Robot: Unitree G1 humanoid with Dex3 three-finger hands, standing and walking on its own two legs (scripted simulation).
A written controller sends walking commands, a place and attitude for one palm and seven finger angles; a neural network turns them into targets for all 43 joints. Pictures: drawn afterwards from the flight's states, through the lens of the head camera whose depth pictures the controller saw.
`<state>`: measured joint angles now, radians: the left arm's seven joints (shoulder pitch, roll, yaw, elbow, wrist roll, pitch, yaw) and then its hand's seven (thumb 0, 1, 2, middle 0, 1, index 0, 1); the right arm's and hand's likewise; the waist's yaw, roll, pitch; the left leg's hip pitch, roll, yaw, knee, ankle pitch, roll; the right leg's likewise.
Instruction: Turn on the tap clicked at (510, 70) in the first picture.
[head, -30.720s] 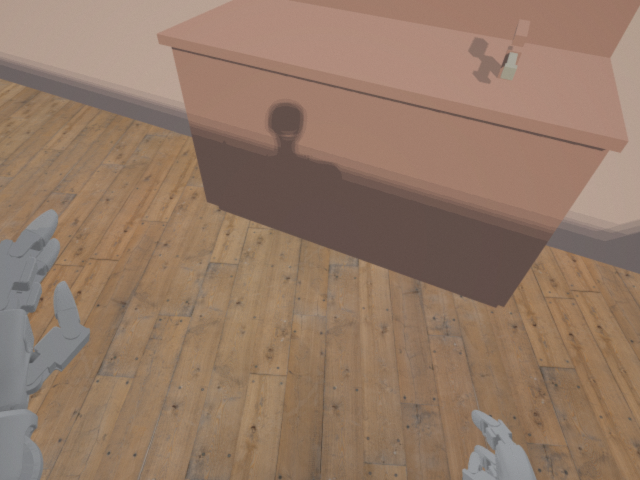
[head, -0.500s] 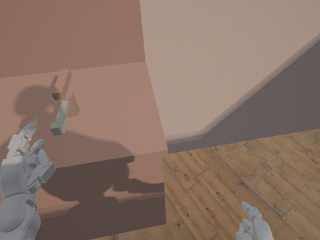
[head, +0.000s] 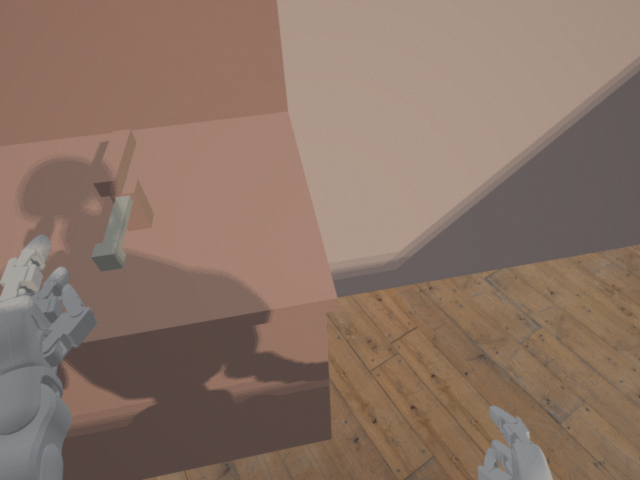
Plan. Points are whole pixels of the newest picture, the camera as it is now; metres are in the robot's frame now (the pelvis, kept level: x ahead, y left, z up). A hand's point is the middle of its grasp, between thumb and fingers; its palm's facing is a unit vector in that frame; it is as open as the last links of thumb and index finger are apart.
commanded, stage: reach beside the lever's end, fingers flat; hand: left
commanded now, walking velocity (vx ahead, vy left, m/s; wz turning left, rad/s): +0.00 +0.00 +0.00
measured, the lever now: (109, 256) +0.34 +0.32 +0.11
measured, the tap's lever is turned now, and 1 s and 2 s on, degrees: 0 0 1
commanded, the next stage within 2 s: push the lever round in 1.08 s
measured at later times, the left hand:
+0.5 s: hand (69, 301) +0.27 +0.34 +0.11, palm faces +0.56 -0.82 -0.12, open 7.7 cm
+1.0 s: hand (74, 288) +0.30 +0.36 +0.09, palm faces +0.51 -0.85 -0.12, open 7.8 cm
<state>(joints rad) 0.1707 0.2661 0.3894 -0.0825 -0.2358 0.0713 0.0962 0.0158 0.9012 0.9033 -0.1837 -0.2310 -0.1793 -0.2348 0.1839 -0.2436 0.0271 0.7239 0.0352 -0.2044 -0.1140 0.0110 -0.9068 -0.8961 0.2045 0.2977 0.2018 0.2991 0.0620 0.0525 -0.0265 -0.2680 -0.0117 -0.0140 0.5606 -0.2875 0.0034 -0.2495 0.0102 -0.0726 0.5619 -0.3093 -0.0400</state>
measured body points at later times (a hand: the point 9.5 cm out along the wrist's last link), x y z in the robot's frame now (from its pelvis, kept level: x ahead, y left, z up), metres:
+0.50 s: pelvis +0.00 +0.00 +0.00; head +0.01 -0.02 +0.45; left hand +0.23 +0.38 +0.11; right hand +0.16 -0.26 -0.10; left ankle +0.01 +0.12 -0.73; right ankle +0.00 -0.09 -0.73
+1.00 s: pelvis +0.01 +0.02 -0.01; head +0.03 +0.01 +0.44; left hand +0.27 +0.40 +0.10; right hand +0.12 -0.25 -0.11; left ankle +0.01 +0.12 -0.73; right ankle +0.00 -0.09 -0.73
